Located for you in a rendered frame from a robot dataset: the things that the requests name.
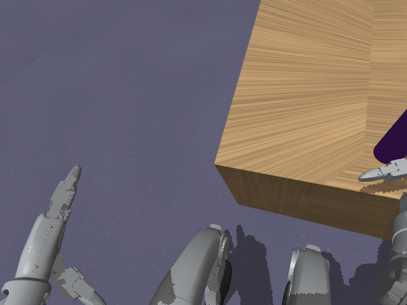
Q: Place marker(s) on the left robot hand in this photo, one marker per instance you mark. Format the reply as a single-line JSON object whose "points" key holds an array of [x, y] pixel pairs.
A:
{"points": [[40, 257]]}

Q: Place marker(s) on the left robot arm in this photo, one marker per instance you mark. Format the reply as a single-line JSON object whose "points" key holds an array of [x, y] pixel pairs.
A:
{"points": [[26, 291]]}

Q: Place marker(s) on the left robot foot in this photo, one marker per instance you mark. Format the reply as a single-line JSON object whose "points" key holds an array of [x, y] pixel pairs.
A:
{"points": [[225, 283]]}

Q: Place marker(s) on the right robot arm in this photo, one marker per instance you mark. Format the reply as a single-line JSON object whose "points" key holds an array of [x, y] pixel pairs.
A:
{"points": [[391, 287]]}

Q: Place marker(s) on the bottle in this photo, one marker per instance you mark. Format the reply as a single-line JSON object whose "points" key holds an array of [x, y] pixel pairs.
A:
{"points": [[393, 145]]}

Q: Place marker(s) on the right robot hand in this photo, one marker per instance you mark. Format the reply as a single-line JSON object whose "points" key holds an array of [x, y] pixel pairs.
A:
{"points": [[395, 169]]}

